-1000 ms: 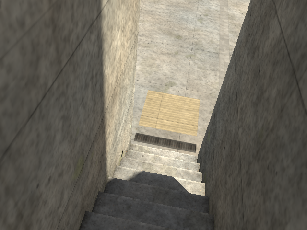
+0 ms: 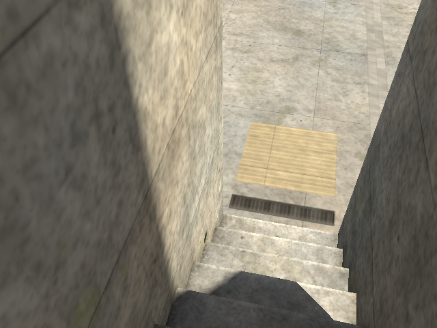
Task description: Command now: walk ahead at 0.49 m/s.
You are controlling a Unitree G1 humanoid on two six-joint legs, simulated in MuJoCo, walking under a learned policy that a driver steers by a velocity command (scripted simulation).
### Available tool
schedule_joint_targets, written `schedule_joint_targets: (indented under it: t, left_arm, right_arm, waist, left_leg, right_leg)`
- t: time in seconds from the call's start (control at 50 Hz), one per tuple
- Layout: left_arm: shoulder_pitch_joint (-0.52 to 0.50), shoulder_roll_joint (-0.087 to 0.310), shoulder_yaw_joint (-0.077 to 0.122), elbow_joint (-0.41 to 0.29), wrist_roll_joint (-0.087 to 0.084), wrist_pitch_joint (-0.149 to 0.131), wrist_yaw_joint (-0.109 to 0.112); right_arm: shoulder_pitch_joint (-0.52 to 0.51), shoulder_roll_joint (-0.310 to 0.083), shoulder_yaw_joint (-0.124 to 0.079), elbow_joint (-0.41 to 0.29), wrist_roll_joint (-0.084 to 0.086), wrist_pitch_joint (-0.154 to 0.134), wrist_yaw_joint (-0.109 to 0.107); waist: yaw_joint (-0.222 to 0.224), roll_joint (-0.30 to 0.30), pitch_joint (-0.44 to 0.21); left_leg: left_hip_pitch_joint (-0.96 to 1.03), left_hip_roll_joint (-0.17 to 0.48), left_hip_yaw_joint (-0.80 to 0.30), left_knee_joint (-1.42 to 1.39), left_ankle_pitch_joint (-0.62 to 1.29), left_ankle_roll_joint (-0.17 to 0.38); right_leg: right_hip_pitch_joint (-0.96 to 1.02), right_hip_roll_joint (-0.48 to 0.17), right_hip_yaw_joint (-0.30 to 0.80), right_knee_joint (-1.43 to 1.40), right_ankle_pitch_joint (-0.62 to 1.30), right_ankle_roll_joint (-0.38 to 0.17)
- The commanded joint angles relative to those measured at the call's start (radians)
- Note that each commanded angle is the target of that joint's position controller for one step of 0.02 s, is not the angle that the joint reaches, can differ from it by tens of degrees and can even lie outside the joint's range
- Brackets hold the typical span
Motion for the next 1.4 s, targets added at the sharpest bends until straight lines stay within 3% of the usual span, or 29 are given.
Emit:
schedule_joint_targets:
  t: [0.02,0.04,0.06,0.08,0.14,0.16,0.18,0.22,0.24,0.26,0.28,0.3,0.38,0.4,0.42,0.44,0.48,0.5,0.52,0.62,0.66,0.7,0.8,1.04,1.14,1.26,1.3,1.36,1.4]
  left_arm:
    - [0.048,-0.013,-0.024,-0.003,-0.034,-0.014,-0.039]
    - [-0.022,0.020,-0.024,-0.032,-0.019,-0.012,-0.054]
    - [-0.022,0.100,0.017,-0.022,-0.070,-0.002,0.086]
    - [-0.179,0.088,-0.023,-0.049,-0.006,-0.007,-0.007]
    - [-0.295,0.021,-0.021,-0.090,-0.066,0.007,0.097]
    - [-0.291,0.025,-0.017,-0.115,-0.069,0.010,0.117]
    - [0.036,0.070,-0.011,-0.007,0.038,0.016,-0.003]
    - [0.043,0.122,0.025,0.008,-0.081,0.003,0.061]
    - [0.308,0.241,0.066,0.122,-0.023,0.012,0.025]
    - [0.654,0.282,0.095,0.186,-0.059,0.011,0.012]
    - [0.368,0.225,0.061,0.089,-0.072,0.009,0.059]
    - [0.372,0.277,0.080,0.086,0.004,-0.001,-0.005]
    - [-0.100,-0.041,-0.011,0.027,-0.041,-0.046,0.040]
    - [-0.080,0.128,0.013,0.027,-0.101,-0.046,0.113]
    - [-0.130,0.025,-0.012,0.016,-0.036,-0.091,0.075]
    - [-0.222,0.203,0.032,-0.023,-0.044,-0.103,0.064]
    - [0.015,0.162,0.010,0.019,-0.071,-0.116,0.092]
    - [0.249,0.102,0.018,0.122,-0.143,-0.068,0.110]
    - [0.282,0.146,-0.001,0.123,-0.048,-0.088,0.122]
    - [0.207,0.151,0.013,0.097,-0.028,-0.022,0.065]
    - [0.040,0.223,0.040,0.068,-0.033,-0.046,0.021]
    - [0.315,0.125,0.037,0.144,-0.056,-0.032,-0.029]
    - [0.117,-0.005,-0.063,-0.006,-0.080,-0.013,0.060]
    - [-0.103,0.097,0.004,0.055,-0.033,0.016,0.015]
    - [-0.387,0.101,-0.010,-0.043,-0.027,0.019,0.039]
    - [0.560,0.352,0.107,0.247,-0.009,-0.020,0.042]
    - [0.542,0.334,0.112,0.224,-0.016,-0.053,0.051]
    - [0.115,-0.025,-0.030,0.088,0.031,-0.052,0.039]
    - [0.016,0.066,-0.034,0.032,-0.002,-0.066,0.071]
  right_arm:
    - [-0.074,-0.091,0.012,-0.086,-0.015,-0.072,-0.030]
    - [-0.018,-0.107,0.010,-0.066,0.004,-0.096,-0.052]
    - [0.154,-0.097,-0.035,-0.014,0.184,-0.058,-0.089]
    - [0.094,-0.079,0.024,-0.049,0.031,-0.082,-0.080]
    - [0.164,-0.073,-0.026,-0.077,0.171,0.014,-0.113]
    - [0.157,-0.058,-0.025,-0.072,0.143,0.021,-0.125]
    - [0.131,-0.150,0.011,-0.024,-0.018,-0.015,-0.028]
    - [0.106,-0.041,-0.030,-0.080,0.105,0.025,-0.084]
    - [0.119,-0.107,0.016,-0.038,-0.029,0.013,0.033]
    - [0.155,-0.148,-0.016,-0.047,-0.017,0.008,0.106]
    - [0.081,-0.060,-0.037,-0.171,0.175,0.014,-0.054]
    - [0.060,-0.070,0.016,-0.202,0.057,0.008,0.068]
    - [0.013,0.021,0.035,-0.202,-0.020,0.044,0.091]
    - [-0.098,0.000,0.001,-0.279,0.110,0.072,-0.043]
    - [-0.065,0.028,0.040,-0.215,0.032,0.060,0.063]
    - [0.082,0.030,0.031,-0.142,-0.030,0.055,0.128]
    - [-0.055,-0.062,0.007,-0.166,-0.072,0.044,0.128]
    - [-0.242,-0.040,-0.015,-0.215,0.108,0.034,-0.027]
    - [-0.352,-0.045,0.023,-0.276,-0.045,0.039,0.062]
    - [-0.269,0.047,0.070,-0.325,0.011,0.043,0.101]
    - [0.240,-0.178,-0.021,-0.189,-0.019,0.023,0.073]
    - [0.296,-0.278,-0.064,-0.172,-0.007,0.044,0.096]
    - [-0.041,0.073,0.032,-0.166,0.003,0.009,0.087]
    - [0.107,0.038,0.038,-0.059,-0.045,-0.018,-0.005]
    - [0.168,-0.104,-0.015,-0.016,0.020,0.007,-0.031]
    - [0.123,-0.039,-0.016,-0.023,0.020,0.038,0.114]
    - [-0.285,-0.074,-0.012,-0.238,0.094,-0.007,0.042]
    - [-0.083,-0.013,0.038,-0.202,0.067,-0.018,-0.035]
    - [0.026,-0.034,0.019,-0.145,0.045,0.040,-0.003]
  waist:
    - [0.084,0.065,0.051]
    - [0.043,0.063,0.030]
    - [0.006,-0.109,-0.007]
    - [-0.068,0.078,0.105]
    - [-0.147,0.015,0.133]
    - [-0.146,0.087,0.145]
    - [0.036,0.223,0.173]
    - [-0.054,-0.006,0.152]
    - [0.084,-0.081,0.106]
    - [0.215,-0.270,-0.165]
    - [0.064,-0.165,-0.105]
    - [0.105,-0.016,-0.159]
    - [-0.143,0.099,0.206]
    - [-0.227,0.104,0.173]
    - [-0.139,0.083,0.152]
    - [-0.226,0.009,0.114]
    - [-0.066,0.001,0.078]
    - [-0.004,0.052,0.048]
    - [0.086,-0.104,0.160]
    - [0.042,-0.022,0.143]
    - [-0.239,0.171,0.024]
    - [-0.115,0.384,-0.253]
    - [0.051,-0.041,0.062]
    - [-0.081,0.049,0.143]
    - [-0.182,0.045,0.305]
    - [0.134,-0.256,-0.375]
    - [0.204,-0.114,-0.157]
    - [-0.090,0.221,0.067]
    - [-0.151,0.127,0.071]
  left_leg:
    - [-0.616,0.175,-0.120,-0.090,0.611,0.102]
    - [-0.452,0.166,-0.190,-0.021,0.474,0.065]
    - [-0.123,0.190,-0.288,-0.006,0.413,0.098]
    - [-0.253,0.168,-0.185,0.159,0.226,0.023]
    - [-0.043,0.171,-0.333,0.148,0.400,0.098]
    - [-0.073,0.164,-0.331,0.210,0.426,0.093]
    - [-0.190,0.236,-0.412,0.470,0.423,0.071]
    - [-0.053,0.129,-0.220,0.598,0.570,0.080]
    - [-0.258,0.111,-0.349,0.998,0.552,0.027]
    - [-0.694,0.000,-0.196,1.621,-0.095,-0.045]
    - [-0.973,-0.011,-0.045,1.599,-0.505,-0.026]
    - [-1.193,0.039,-0.142,1.726,-0.332,-0.039]
    - [-0.809,0.294,-0.181,0.945,0.437,0.007]
    - [-0.191,0.193,-0.108,0.419,0.529,-0.123]
    - [-0.100,0.273,-0.079,0.583,0.755,-0.078]
    - [0.038,0.180,-0.004,0.700,0.762,-0.058]
    - [-0.421,0.234,-0.126,0.474,0.830,-0.062]
    - [-0.447,0.197,-0.089,0.106,0.936,-0.105]
    - [-0.908,0.255,-0.150,0.306,0.597,-0.081]
    - [0.034,0.151,0.037,0.008,0.764,-0.096]
    - [0.543,0.164,0.004,-0.078,0.837,0.007]
    - [0.842,0.461,-0.245,0.076,1.516,0.261]
    - [0.080,0.598,-0.318,-0.253,0.709,0.233]
    - [-0.110,0.398,0.134,0.003,-0.044,0.050]
    - [0.108,0.522,-0.023,0.080,-0.077,0.051]
    - [-0.621,0.182,0.068,1.466,-0.397,-0.105]
    - [-0.976,0.223,0.035,1.442,-0.455,-0.162]
    - [-0.748,0.397,-0.278,0.846,0.142,-0.124]
    - [-0.345,0.315,-0.167,0.622,0.419,-0.153]
  right_leg:
    - [0.503,0.001,-0.101,-0.294,0.402,0.060]
    - [0.363,-0.021,-0.002,-0.420,0.509,0.060]
    - [0.304,0.061,-0.023,-0.606,0.520,0.081]
    - [0.257,-0.021,0.013,-0.773,0.646,0.076]
    - [0.356,0.082,-0.050,-0.947,0.446,0.061]
    - [0.410,0.091,-0.058,-0.902,0.470,0.061]
    - [0.472,0.018,0.004,-0.670,0.469,0.035]
    - [0.607,0.079,-0.099,-1.228,0.178,0.002]
    - [0.975,0.020,-0.066,-1.313,0.346,-0.041]
    - [1.575,-0.153,0.073,-0.865,0.768,-0.276]
    - [1.554,-0.361,0.287,-0.810,1.127,-0.318]
    - [1.471,-0.346,0.306,-0.866,0.926,-0.366]
    - [0.215,-0.144,0.213,-1.093,-0.121,-0.241]
    - [-0.012,-0.123,0.161,-1.230,-0.052,-0.191]
    - [-0.236,0.046,-0.010,-1.072,-0.345,-0.174]
    - [-0.290,0.078,-0.072,-0.955,-0.367,-0.160]
    - [0.243,-0.017,0.083,-0.740,-0.345,-0.155]
    - [0.572,-0.021,0.162,-0.813,-0.299,-0.178]
    - [0.800,-0.132,0.376,-0.636,-0.278,-0.204]
    - [0.139,0.000,0.217,-0.577,-0.313,-0.190]
    - [-0.060,0.082,0.130,-0.008,-0.154,-0.035]
    - [-0.203,0.152,0.000,0.731,-0.682,0.088]
    - [-0.357,-0.125,0.113,0.018,-0.068,0.109]
    - [0.161,-0.041,-0.099,-0.714,0.627,0.046]
    - [0.158,-0.042,-0.110,-1.073,0.315,0.048]
    - [1.710,-0.147,0.026,-0.832,0.879,-0.242]
    - [1.484,-0.259,0.187,-0.982,0.590,-0.266]
    - [0.590,-0.365,0.249,-1.072,0.420,-0.253]
    - [0.155,-0.218,0.125,-1.065,0.272,-0.276]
